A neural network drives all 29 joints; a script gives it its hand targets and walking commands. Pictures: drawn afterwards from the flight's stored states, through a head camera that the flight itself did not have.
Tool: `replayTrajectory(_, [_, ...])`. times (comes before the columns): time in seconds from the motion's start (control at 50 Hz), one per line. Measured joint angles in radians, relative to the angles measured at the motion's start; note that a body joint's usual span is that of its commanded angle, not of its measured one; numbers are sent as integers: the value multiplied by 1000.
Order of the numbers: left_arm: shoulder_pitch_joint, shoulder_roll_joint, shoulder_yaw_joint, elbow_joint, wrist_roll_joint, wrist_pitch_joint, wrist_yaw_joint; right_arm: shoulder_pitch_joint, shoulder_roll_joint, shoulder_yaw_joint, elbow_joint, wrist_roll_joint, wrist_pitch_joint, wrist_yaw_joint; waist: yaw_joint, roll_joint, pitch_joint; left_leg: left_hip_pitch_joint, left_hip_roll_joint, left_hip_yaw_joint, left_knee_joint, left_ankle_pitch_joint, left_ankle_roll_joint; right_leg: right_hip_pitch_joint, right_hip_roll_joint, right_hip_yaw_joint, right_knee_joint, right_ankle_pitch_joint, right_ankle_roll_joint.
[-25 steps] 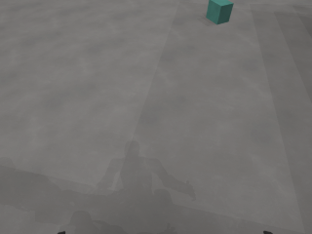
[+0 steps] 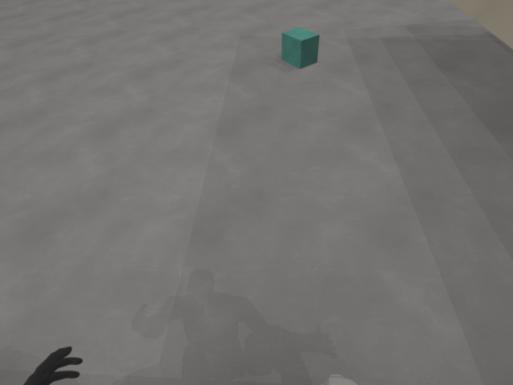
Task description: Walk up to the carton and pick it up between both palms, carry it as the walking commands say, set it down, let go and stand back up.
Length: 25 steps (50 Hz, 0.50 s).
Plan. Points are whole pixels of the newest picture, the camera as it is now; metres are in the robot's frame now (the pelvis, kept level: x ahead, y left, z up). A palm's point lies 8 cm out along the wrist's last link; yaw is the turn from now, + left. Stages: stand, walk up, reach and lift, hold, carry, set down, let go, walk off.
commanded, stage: walk up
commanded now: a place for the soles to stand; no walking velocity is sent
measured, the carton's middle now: (299, 47) +2.92 -0.40 -0.66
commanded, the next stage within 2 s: none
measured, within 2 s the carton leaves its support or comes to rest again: neither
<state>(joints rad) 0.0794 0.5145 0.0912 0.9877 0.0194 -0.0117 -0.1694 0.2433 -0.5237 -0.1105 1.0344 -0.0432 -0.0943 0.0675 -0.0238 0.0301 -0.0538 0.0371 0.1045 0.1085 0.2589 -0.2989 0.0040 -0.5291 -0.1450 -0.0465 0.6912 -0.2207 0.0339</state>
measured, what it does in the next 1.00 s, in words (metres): walks ahead: right foot, then left foot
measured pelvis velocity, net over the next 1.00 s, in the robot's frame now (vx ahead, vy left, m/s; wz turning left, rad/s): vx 0.69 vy -0.18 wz -0.12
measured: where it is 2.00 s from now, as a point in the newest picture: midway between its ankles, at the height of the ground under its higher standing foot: (300, 175)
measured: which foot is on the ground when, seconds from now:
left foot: down 0.00-0.06, up 0.08-0.54, down 0.56-0.94, up 0.96-1.00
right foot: up 0.00-0.04, down 0.06-0.56, up 0.58-0.92, down 0.94-1.00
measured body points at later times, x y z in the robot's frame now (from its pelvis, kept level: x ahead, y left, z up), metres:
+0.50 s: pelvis +0.30 -0.09 -0.01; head +0.32 -0.10 +0.44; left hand +0.28 +0.24 -0.11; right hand +0.45 -0.42 -0.11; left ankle +0.49 +0.05 -0.71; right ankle +0.13 -0.17 -0.74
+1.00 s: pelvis +0.69 -0.18 -0.03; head +0.70 -0.20 +0.42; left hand +0.88 +0.14 -0.09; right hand +0.68 -0.53 -0.15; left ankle +0.55 +0.00 -0.68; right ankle +0.78 -0.30 -0.74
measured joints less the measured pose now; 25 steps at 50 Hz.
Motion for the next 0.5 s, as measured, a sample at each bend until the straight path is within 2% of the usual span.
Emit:
replayTrajectory(0.06, [10,23,4,-11,-9,-14,3,13,-22,3,6,3,11,4,1,-1,-40,-6,36,12,104,-110,-4,82,12,-41,-93,-22,-12])
replayTrajectory(0.08, [7,19,9,-15,-11,-27,13,9,-31,6,6,3,16,6,9,16,-37,-42,66,6,212,-163,17,88,34,-56,-91,21,-22])
replayTrajectory(0.1, [8,5,11,-27,-8,-42,27,1,-35,11,4,6,24,5,16,35,-26,-114,76,-34,386,-194,27,77,54,-70,-46,19,-34])
replayTrajectory(0.14, [34,-32,-4,-50,-14,-67,50,-22,-22,24,-4,16,35,6,26,48,-3,-279,32,-101,709,-167,28,101,71,-86,-30,-23,-56])
replayTrajectory(0.18, [75,-72,-25,-49,-17,-78,60,-51,-3,42,-16,31,33,17,38,56,23,-401,0,-90,841,-68,33,178,87,-90,-104,-23,-63])
replayTrajectory(0.24, [152,-106,-45,-27,-17,-82,70,-82,38,60,-48,39,35,45,60,42,36,-528,-10,-60,818,45,13,289,108,-77,-228,-11,-70])
replayTrajectory(0.32, [249,-114,-46,-5,-19,-87,80,-97,80,67,-78,26,50,72,84,2,32,-632,5,-59,692,154,-34,422,129,-56,-352,-19,-86])
replayTrajectory(0.38, [298,-112,-40,2,-19,-91,82,-108,82,58,-92,21,60,80,98,-15,31,-666,17,-60,561,219,-55,506,141,-45,-418,-45,-84])
replayTrajectory(0.44, [326,-107,-33,5,-20,-95,81,-135,69,46,-101,22,66,81,110,-15,38,-664,14,-52,417,273,-52,584,153,-36,-470,-82,-76])
replayTrajectory(0.5, [345,-92,-23,8,-18,-92,83,-170,62,36,-112,25,64,75,123,-16,39,-625,-7,-23,290,288,-24,652,155,-24,-494,-142,-65])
